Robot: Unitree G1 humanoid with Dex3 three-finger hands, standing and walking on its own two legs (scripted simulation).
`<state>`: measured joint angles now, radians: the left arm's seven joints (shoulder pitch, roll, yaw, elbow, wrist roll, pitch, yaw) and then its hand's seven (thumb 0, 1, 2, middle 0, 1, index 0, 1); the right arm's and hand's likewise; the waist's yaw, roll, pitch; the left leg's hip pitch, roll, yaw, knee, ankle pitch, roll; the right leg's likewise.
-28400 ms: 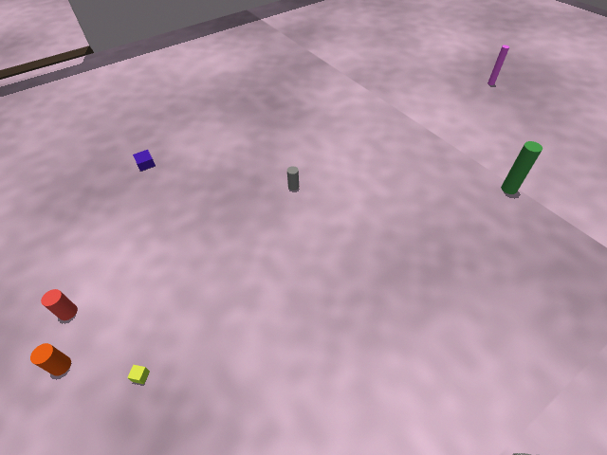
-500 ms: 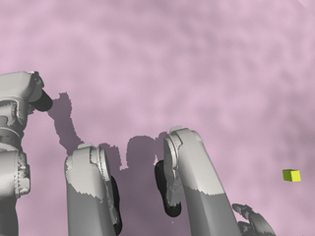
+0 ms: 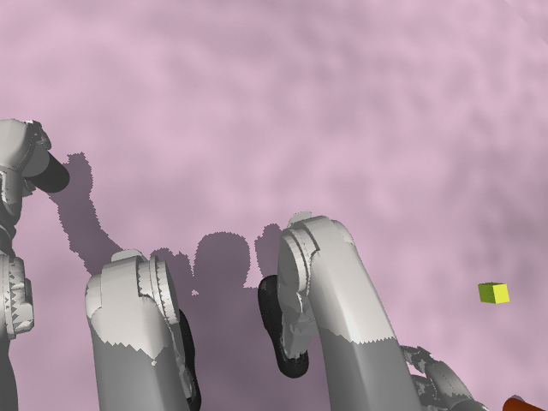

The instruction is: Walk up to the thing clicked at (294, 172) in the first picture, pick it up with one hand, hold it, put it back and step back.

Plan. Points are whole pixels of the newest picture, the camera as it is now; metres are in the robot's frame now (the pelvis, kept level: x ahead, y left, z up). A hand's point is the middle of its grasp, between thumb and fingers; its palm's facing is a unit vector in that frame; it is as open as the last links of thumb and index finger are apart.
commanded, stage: rest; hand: left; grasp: from above
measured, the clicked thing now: (41, 169) +0.47 +0.28 -0.23
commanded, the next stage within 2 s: open in 0.90 s
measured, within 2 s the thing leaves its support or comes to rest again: rests again in 0.52 s
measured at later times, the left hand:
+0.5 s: hand (28, 177) +0.46 +0.30 -0.23, palm faces -0.46 -0.10 -0.88, open 7.9 cm
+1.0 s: hand (29, 177) +0.46 +0.30 -0.24, palm faces -0.46 -0.11 -0.88, open 7.9 cm
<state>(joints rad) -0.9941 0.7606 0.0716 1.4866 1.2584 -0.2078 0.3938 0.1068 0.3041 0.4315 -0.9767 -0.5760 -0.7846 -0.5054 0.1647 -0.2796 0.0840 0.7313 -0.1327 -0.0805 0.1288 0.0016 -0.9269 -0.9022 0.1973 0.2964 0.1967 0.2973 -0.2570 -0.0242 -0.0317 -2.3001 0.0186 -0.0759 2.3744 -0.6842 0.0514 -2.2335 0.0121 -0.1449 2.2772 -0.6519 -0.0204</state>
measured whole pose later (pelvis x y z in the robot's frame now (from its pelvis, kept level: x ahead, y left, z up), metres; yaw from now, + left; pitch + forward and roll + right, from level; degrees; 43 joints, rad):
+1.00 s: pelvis +0.00 +0.00 -0.04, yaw -4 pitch +30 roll -11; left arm -1.04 0.94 0.13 1.67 1.31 -0.27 0.50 0.11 0.33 0.36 -1.05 -0.57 -0.82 -0.44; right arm 0.16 -0.30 0.19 0.69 -0.20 -0.16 0.18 0.00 -0.91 -0.90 0.20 0.30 0.20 0.30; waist -0.32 -0.07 0.07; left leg -2.36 0.03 -0.14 2.52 -0.70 0.05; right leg -2.27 0.03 -0.21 2.37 -0.64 -0.02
